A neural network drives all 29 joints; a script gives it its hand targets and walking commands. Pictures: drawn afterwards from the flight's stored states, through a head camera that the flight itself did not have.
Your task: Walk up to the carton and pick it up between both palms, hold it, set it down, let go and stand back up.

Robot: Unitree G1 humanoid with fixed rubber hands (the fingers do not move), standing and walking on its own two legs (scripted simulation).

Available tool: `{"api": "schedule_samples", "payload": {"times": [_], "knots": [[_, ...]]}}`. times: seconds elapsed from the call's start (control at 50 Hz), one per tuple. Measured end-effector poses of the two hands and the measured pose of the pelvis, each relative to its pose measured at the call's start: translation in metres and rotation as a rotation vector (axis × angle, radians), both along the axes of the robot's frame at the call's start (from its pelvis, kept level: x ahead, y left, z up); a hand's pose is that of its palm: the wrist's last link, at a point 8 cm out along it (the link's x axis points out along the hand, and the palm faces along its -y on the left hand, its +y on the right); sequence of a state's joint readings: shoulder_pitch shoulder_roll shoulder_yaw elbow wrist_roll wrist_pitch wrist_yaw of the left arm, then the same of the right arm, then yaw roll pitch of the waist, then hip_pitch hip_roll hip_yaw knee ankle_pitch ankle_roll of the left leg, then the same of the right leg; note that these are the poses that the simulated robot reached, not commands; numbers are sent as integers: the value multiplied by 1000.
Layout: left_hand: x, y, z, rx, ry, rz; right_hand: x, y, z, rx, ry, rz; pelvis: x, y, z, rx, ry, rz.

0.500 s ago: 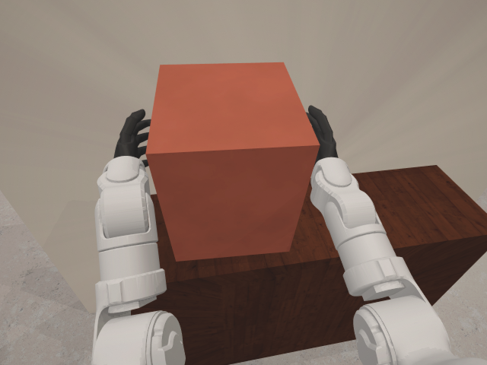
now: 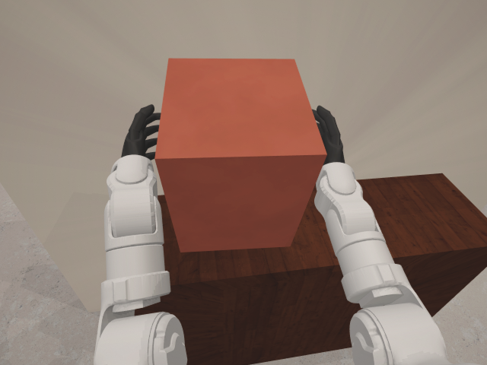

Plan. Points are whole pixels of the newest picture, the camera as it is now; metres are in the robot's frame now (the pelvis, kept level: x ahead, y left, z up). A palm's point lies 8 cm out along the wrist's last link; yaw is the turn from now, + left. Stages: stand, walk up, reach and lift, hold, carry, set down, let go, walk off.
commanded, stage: set down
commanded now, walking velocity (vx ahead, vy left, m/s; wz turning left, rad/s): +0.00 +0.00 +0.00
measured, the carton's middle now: (234, 160) +0.41 +0.00 +0.16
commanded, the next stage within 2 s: none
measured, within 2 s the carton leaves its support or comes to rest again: neither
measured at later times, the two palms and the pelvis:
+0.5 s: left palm (157, 170) +0.40 +0.13 +0.15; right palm (328, 170) +0.38 -0.16 +0.15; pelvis +0.02 +0.00 +0.00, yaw +1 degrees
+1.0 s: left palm (163, 177) +0.42 +0.12 +0.12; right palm (325, 175) +0.40 -0.17 +0.12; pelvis +0.03 +0.00 +0.00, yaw +0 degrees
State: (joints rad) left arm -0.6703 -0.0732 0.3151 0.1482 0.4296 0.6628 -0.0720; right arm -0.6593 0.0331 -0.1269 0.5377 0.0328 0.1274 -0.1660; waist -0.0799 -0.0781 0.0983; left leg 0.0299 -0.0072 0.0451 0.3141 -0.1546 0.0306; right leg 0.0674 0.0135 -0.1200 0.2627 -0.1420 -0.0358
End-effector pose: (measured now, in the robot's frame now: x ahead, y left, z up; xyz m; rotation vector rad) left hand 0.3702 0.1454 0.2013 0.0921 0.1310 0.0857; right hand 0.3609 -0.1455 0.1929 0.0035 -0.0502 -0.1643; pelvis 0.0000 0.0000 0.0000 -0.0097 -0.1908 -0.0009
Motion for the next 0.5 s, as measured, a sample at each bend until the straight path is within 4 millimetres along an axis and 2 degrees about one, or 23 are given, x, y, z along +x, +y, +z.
{"api": "schedule_samples", "payload": {"times": [0.08, 0.2, 0.28, 0.38, 0.5], "knots": [[6, -2, -9, 14, -3, -6, 4, -2, -12, -8, -7, -8, 5, -1, 0, 2, -5, 1], [12, -3, -35, 21, 30, -7, 10, -3, -37, -10, 13, -9, 12, -2, 1, 0, 12, 9], [16, -7, -47, 29, 41, -11, 14, -7, -47, -12, 17, -9, 17, -2, 1, -3, 29, 12], [21, -14, -51, 29, 44, -19, 17, -14, -49, -19, 17, -15, 21, -3, 1, -5, 43, 14], [28, -19, -49, 21, 43, -31, 21, -19, -43, -30, 15, -25, 24, -4, 1, -2, 50, 9]]}}
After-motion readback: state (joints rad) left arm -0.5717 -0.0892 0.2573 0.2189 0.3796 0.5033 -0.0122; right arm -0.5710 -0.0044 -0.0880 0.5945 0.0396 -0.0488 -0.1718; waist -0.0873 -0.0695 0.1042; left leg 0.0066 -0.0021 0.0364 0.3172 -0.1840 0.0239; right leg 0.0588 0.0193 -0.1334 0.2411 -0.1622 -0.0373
